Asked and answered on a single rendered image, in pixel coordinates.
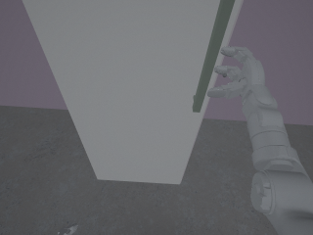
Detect right robot upper arm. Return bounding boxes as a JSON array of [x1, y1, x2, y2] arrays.
[[250, 169, 313, 235]]

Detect robot left hand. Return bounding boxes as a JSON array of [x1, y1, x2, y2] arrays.
[[58, 223, 78, 235]]

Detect robot right hand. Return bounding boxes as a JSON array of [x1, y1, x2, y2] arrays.
[[206, 46, 265, 100]]

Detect handle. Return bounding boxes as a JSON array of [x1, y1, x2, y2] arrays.
[[192, 0, 236, 113]]

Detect robot right forearm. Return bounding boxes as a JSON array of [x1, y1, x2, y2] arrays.
[[241, 84, 313, 185]]

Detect fridge door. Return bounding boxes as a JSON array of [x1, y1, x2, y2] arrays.
[[22, 0, 242, 185]]

